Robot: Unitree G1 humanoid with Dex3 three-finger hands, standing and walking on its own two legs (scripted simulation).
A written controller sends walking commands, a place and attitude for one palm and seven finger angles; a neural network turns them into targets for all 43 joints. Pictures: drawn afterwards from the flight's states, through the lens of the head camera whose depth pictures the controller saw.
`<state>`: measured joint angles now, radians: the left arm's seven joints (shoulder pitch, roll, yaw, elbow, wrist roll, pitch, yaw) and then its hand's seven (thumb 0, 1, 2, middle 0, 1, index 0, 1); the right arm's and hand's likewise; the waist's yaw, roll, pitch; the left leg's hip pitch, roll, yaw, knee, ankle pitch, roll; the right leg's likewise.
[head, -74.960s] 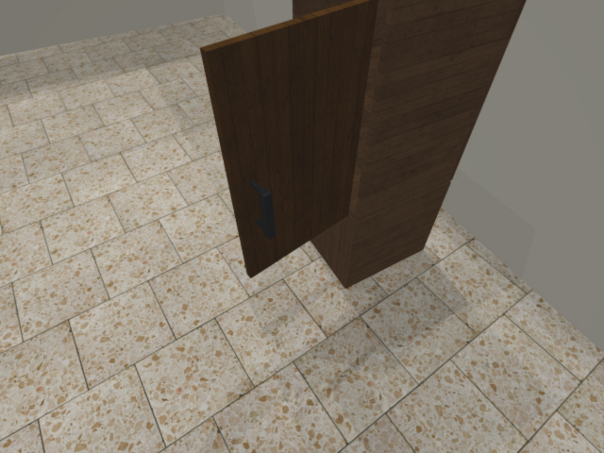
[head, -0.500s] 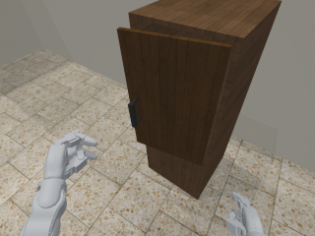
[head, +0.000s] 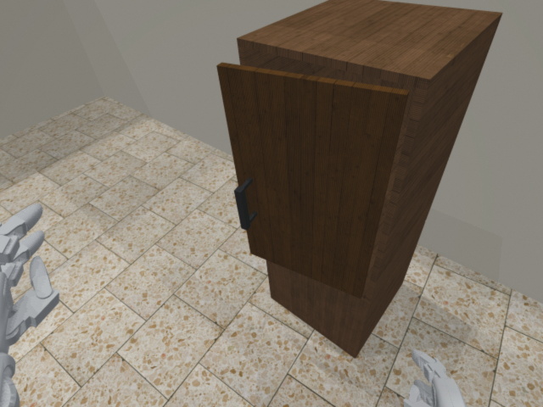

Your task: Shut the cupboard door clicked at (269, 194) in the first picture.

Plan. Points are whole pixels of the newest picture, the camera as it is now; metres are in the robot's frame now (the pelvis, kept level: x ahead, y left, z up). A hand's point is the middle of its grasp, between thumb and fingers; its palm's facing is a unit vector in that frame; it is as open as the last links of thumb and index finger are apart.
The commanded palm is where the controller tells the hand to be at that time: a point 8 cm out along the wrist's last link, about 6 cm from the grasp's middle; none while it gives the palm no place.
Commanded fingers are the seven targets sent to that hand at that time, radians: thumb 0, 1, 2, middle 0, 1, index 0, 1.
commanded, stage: draw the hand back to the body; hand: left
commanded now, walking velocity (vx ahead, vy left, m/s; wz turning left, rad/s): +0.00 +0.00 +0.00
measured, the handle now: (247, 204) +0.60 +0.16 -0.09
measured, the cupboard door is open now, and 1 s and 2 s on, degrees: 11 11 11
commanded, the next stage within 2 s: step back with the hand held close in 0.24 s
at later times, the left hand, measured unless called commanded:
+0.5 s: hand (63, 296) +0.18 +0.26 +0.16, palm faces +0.44 -0.78 -0.44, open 7.4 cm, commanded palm +0.13 +0.30 +0.17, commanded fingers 0.00 0.90 0.90 -0.20 -0.30 -0.20 -0.30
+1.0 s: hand (3, 346) +0.13 +0.30 +0.15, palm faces +0.43 -0.77 -0.47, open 7.4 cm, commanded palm +0.07 +0.33 +0.17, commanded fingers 0.00 0.90 0.90 -0.20 -0.30 -0.20 -0.30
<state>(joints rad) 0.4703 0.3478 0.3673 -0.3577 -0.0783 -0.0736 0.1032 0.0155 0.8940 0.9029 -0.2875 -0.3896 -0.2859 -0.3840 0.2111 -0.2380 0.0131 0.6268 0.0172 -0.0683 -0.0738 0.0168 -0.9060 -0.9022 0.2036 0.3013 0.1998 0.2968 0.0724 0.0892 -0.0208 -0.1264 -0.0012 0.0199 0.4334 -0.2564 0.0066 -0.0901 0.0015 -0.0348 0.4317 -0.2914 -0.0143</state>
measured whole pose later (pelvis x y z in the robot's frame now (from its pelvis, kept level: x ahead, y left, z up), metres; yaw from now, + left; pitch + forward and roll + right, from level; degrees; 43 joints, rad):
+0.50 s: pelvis -0.01 +0.00 +0.00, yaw +0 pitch -1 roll -1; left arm 0.48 0.35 0.37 -0.35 -0.07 -0.14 0.10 0.02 0.89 0.90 -0.21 -0.30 -0.21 -0.30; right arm 0.19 -0.24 0.00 0.62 0.02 -0.05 -0.07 0.02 -0.91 -0.90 0.20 0.30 0.20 0.30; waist 0.03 0.10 -0.04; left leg -0.22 0.02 0.01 0.50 -0.27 0.00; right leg -0.15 0.03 -0.05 0.43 -0.26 -0.02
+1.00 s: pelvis -0.07 +0.03 -0.01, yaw +0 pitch +0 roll -1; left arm 0.54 0.41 0.42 -0.45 -0.04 -0.19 0.14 0.02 0.89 0.90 -0.22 -0.30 -0.21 -0.30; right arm 0.22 -0.22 0.01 0.55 0.02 -0.01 -0.10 0.02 -0.90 -0.90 0.21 0.30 0.20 0.30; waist -0.01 0.02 -0.02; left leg -0.37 -0.01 0.03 0.56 -0.20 0.06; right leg -0.32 -0.01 -0.01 0.53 -0.22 0.03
